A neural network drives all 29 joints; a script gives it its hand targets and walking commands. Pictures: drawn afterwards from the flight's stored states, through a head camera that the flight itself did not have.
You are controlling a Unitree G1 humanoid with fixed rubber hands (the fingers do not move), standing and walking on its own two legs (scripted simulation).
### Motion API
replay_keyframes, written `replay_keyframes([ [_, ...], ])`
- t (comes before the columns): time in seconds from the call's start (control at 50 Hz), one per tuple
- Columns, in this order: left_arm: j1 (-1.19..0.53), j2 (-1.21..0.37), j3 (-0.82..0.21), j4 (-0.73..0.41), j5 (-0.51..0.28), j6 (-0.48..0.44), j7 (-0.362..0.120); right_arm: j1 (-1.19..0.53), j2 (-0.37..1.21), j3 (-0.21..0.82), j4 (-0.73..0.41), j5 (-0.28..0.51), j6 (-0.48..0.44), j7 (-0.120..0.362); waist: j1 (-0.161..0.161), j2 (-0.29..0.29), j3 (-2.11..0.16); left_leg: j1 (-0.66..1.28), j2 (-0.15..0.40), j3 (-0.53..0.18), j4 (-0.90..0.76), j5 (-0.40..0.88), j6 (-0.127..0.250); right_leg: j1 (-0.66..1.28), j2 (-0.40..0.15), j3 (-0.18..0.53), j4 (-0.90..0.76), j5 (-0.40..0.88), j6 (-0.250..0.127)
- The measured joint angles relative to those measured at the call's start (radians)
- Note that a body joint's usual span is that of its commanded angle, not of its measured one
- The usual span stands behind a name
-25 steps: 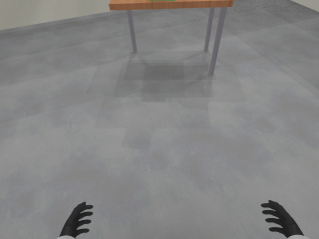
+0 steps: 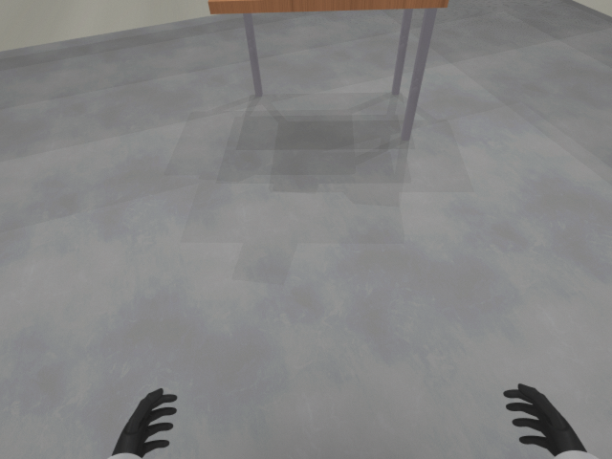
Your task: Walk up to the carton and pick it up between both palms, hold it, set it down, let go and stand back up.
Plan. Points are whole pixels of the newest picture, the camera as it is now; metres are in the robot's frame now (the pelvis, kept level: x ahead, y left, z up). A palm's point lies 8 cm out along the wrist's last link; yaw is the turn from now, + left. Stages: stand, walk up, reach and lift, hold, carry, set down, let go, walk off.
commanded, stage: stand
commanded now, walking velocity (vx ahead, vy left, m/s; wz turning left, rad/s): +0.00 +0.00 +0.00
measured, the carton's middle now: out of the picture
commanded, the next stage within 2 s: walk up in 1.02 s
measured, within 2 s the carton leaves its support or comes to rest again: neither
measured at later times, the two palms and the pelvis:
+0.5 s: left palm out of the picture +0.14 +0.27 -0.07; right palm (567, 452) +0.15 -0.29 -0.06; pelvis -0.01 +0.00 +0.00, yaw +0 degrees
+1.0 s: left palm out of the picture +0.12 +0.27 -0.08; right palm out of the picture +0.14 -0.29 -0.06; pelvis -0.02 +0.00 +0.00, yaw +0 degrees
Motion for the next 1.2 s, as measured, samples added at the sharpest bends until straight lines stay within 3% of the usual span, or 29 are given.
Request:
replay_keyframes([
  [1.2,0.0,0.01,0.002,0.05,0.0,-0.006,-0.003,0.0,-0.013,0.0,0.001,0.0,-0.008,0.003,0.0,0.002,0.01,0.0,0.009,0.0,-0.001,0.027,0.002,0.011,0.009,0.0,-0.028,0.043,0.004],
])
